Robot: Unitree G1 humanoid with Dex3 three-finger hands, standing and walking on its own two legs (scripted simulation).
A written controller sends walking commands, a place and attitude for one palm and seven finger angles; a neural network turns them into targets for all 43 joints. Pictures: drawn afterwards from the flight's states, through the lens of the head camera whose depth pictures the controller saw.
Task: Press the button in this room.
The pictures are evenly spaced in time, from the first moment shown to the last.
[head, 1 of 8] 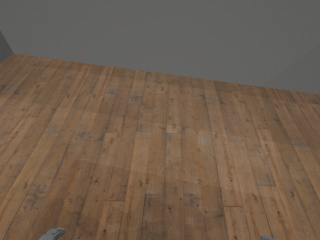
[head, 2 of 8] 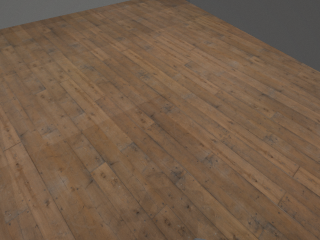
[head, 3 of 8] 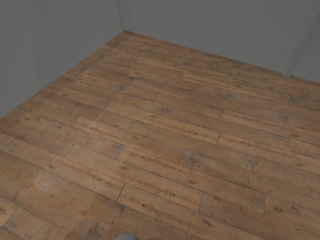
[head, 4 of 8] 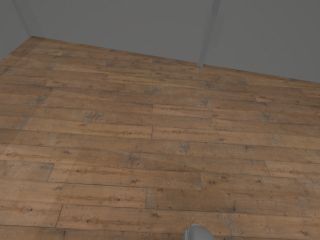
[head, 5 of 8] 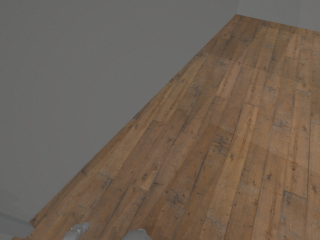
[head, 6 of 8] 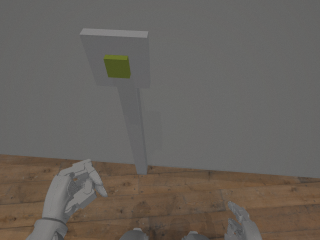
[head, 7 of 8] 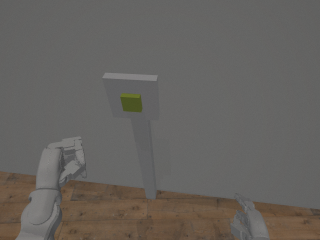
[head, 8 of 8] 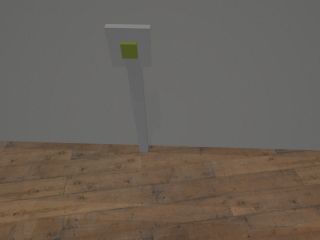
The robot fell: no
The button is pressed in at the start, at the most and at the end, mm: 0 13 0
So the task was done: yes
